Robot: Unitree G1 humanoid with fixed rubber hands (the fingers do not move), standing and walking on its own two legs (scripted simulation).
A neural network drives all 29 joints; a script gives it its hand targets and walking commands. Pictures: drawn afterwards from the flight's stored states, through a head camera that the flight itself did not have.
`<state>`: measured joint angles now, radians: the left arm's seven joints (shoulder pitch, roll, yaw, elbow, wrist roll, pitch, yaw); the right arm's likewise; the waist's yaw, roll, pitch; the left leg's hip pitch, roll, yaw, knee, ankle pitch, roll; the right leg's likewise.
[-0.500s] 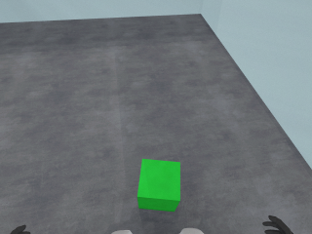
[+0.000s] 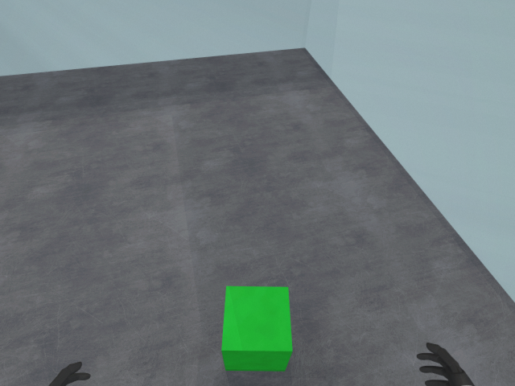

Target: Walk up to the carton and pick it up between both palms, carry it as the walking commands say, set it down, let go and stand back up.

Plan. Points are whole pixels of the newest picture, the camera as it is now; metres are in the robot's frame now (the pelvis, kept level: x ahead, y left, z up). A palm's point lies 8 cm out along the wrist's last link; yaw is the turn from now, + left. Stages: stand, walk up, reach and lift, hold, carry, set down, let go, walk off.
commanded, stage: walk up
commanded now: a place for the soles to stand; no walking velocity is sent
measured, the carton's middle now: (256, 329) +0.41 -0.01 -0.66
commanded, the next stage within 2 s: reach and lift in 0.30 s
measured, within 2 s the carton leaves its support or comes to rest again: neither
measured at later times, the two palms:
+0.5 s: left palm (71, 384) +0.16 +0.29 -0.10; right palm (443, 378) +0.16 -0.30 -0.09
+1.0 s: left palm (128, 322) +0.27 +0.25 -0.15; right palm (389, 322) +0.26 -0.26 -0.15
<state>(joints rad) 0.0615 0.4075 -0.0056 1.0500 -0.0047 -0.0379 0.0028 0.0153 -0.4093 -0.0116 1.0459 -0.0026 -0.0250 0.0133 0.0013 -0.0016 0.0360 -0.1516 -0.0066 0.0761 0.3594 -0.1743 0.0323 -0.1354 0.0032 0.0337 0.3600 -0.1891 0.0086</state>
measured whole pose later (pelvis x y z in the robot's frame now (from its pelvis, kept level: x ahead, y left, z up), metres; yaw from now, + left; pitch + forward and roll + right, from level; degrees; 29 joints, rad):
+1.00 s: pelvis -0.03 -0.02 -0.06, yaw +2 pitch +15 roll +0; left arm -0.33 0.31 0.16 0.68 0.01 0.22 -0.05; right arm -0.28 -0.23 -0.14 0.62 0.01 0.23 -0.02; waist -0.02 -0.01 0.06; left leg -0.84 0.00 0.00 0.93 -0.37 0.00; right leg -0.81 0.02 -0.02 0.94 -0.40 -0.02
